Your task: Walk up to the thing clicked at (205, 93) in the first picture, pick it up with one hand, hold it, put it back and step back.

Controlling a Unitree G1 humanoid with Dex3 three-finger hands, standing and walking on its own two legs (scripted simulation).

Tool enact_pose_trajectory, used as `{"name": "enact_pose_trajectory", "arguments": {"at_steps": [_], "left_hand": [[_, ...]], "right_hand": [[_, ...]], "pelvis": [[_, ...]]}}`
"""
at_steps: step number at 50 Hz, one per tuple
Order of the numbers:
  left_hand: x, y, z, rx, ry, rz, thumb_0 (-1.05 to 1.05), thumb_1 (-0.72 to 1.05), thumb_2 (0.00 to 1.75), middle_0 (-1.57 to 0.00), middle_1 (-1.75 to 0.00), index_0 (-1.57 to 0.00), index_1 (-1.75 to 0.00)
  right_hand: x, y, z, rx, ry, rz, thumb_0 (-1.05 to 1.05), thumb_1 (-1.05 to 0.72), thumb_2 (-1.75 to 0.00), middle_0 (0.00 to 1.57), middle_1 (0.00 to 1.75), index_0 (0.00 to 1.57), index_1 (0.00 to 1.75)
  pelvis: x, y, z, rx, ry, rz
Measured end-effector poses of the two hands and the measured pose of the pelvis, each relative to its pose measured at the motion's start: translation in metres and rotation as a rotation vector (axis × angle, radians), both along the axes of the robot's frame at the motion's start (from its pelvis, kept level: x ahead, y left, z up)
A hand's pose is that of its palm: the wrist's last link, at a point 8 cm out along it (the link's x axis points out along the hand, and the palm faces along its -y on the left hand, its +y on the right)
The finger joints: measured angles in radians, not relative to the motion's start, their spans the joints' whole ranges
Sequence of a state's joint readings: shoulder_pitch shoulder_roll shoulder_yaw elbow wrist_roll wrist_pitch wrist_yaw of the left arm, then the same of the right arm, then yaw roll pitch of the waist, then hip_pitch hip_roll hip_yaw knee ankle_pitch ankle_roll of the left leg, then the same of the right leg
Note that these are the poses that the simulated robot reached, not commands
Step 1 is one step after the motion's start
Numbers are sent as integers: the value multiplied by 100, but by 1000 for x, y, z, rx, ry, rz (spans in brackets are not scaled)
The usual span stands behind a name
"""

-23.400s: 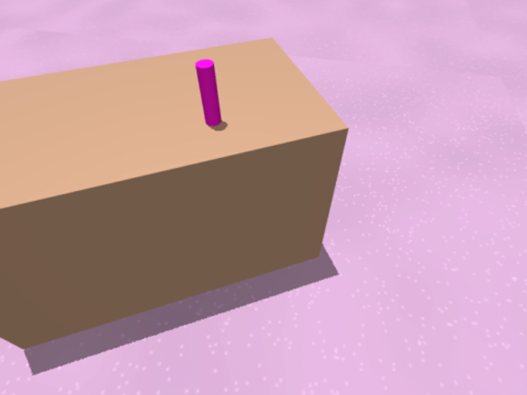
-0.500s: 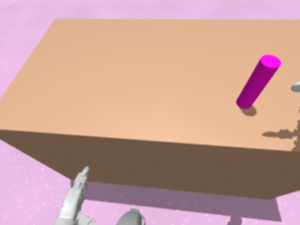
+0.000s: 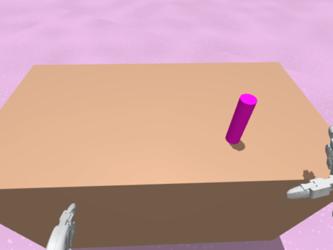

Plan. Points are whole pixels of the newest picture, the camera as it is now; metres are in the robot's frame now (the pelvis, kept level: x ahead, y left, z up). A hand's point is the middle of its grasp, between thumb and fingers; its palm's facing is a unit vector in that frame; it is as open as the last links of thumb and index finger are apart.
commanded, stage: sink last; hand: right
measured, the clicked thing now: (239, 121) +0.48 -0.20 +0.03
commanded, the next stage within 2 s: home in 0.62 s
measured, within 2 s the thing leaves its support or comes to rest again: neither
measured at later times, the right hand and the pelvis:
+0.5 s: hand (309, 238) +0.15 -0.21 +0.11, palm faces +0.32 +0.89 -0.32, open 17.3 cm; pelvis -0.03 +0.02 +0.00, yaw -2 degrees
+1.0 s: hand (302, 249) +0.14 -0.23 +0.05, palm faces +0.32 +0.89 -0.33, open 17.4 cm; pelvis -0.04 +0.02 -0.01, yaw -2 degrees
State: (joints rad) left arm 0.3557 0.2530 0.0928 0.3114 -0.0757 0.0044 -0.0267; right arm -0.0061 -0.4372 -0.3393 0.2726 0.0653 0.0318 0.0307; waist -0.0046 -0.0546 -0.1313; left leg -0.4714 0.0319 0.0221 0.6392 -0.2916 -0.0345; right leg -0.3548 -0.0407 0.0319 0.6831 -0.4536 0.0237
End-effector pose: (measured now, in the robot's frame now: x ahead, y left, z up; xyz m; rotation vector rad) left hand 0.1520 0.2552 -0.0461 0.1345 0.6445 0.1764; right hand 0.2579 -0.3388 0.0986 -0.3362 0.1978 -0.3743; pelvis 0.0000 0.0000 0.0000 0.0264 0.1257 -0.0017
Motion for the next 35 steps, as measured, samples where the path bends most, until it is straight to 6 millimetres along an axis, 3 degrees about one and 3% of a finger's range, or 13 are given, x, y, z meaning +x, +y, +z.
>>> {"name": "enact_pose_trajectory", "arguments": {"at_steps": [4, 8, 13, 18, 25, 35], "left_hand": [[-17, -5, -21, -22, 118, -6, -1, -51, 6, -7, -5, -6, -5], [-24, -3, -29, -8, 152, 6, -1, -51, 5, -7, -5, -6, -5], [-12, 5, -13, 28, 38, 14, -2, -51, 5, -7, -5, -6, -5], [-5, 5, 2, 25, -67, -9, -1, -51, 5, -6, -5, -6, -5], [-22, 9, -5, 20, -50, -8, -1, -49, 4, -6, -6, -7, -5], [-53, 40, -17, 85, 14, 60, -1, -50, 5, -6, -5, -6, -5]], "right_hand": [[-41, 28, 4, -3, -29, 43, -1, 49, -6, 7, 5, 7, 6], [-73, 39, 22, -60, -63, 36, -1, 49, -6, 7, 5, 7, 6], [-108, 46, 49, -138, -126, 13, -1, 51, -6, 7, 6, 7, 6], [-141, 63, 39, -81, -132, 6, -1, 52, -6, 6, 6, 6, 6], [-149, 88, 25, -8, -140, 54, -1, 52, -6, 6, 6, 7, 6], [-157, 65, 25, -123, -114, 18, -1, 53, -6, 6, 6, 7, 6]], "pelvis": [[-3, 2, 1, -4, -26, -5], [-8, 6, 1, -8, -46, -10], [-11, 9, 0, -16, -67, -19], [-16, 14, -1, -25, -88, -24], [-29, 21, -3, -34, -99, -34], [-40, 25, -6, -34, -93, -22]]}}
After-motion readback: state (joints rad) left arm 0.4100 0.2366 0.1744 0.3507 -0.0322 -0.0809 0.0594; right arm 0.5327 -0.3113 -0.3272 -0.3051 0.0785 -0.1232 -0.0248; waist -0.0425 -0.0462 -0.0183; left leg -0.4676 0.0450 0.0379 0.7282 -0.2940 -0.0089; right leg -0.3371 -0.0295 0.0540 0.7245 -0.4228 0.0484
